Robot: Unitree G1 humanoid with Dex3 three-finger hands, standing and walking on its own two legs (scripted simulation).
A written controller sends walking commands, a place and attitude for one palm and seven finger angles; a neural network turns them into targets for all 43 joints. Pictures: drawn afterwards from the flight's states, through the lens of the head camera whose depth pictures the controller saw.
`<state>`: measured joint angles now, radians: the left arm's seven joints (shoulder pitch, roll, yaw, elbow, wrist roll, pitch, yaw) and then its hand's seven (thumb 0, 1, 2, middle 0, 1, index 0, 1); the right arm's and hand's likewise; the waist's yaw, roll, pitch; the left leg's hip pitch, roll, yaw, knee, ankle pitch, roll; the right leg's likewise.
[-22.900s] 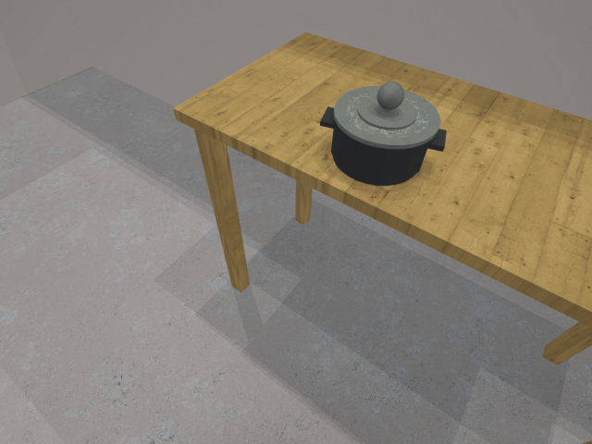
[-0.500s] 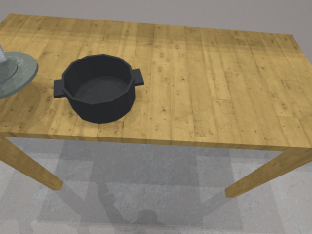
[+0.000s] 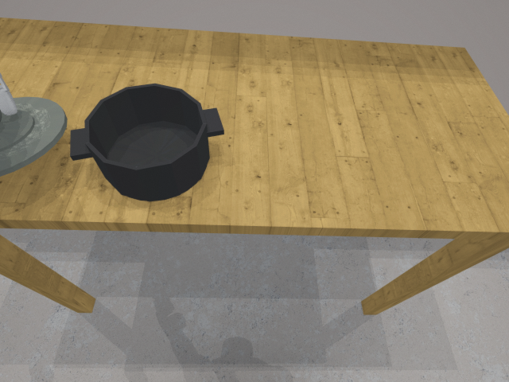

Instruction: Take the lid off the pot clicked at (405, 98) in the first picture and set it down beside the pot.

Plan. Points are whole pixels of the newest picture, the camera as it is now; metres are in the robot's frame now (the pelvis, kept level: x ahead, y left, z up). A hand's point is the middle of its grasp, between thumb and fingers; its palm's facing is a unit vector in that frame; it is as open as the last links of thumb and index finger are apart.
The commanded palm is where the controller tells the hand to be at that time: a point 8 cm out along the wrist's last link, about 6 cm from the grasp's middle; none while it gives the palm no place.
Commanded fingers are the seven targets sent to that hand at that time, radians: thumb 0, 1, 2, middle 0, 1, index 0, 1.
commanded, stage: lower the lid onto the table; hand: left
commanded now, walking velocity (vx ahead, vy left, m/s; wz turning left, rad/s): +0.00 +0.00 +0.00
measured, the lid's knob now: out of the picture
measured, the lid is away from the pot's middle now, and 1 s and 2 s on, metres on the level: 0.22 0.24 0.24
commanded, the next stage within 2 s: open the fingers wide in 0.60 s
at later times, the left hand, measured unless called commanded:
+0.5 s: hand out of the picture +0.47 +0.35 +0.12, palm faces -0.47 -0.24 -0.85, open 7.0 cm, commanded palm +0.53 +0.35 +0.18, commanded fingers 0.00 0.78 0.77 -0.92 -1.05 -0.92 -1.05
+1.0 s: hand out of the picture +0.45 +0.35 +0.10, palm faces -0.42 -0.16 -0.89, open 6.9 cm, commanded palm +0.48 +0.35 +0.17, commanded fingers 0.00 0.48 0.68 -0.68 -1.00 -0.68 -1.00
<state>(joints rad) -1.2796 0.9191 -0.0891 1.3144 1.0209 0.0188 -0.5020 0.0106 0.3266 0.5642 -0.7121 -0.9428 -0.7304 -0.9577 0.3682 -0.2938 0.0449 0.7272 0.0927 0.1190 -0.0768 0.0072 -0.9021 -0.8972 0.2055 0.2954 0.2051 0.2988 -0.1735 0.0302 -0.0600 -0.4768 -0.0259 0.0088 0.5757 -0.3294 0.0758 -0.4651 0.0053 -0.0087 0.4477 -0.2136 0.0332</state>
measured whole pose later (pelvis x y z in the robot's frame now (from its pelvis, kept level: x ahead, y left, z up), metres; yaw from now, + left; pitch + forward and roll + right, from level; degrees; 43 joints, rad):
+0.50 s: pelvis +0.00 +0.00 -0.01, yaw -1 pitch +15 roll -4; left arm -1.26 0.95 -0.09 1.37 1.02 0.02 -0.48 0.01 0.33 0.56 -0.71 -0.94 -0.73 -0.96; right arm 0.38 -0.30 0.06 0.73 0.10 0.11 -0.11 0.01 -0.90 -0.90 0.21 0.30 0.21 0.30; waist -0.19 0.03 -0.07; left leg -0.57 -0.01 0.01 0.67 -0.37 0.07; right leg -0.55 0.02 -0.01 0.52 -0.24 0.03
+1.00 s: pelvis -0.01 +0.01 -0.01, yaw +0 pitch +15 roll -4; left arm -1.09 0.92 0.01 1.18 1.02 -0.11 -0.44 0.01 0.36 0.56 -0.68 -0.98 -0.70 -0.99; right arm 0.33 -0.26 0.04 0.68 0.09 0.20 -0.09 0.01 -0.90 -0.90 0.21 0.30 0.21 0.30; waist -0.16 0.03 -0.09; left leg -0.61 -0.01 0.00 0.72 -0.38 0.08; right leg -0.58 0.02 -0.02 0.56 -0.25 0.03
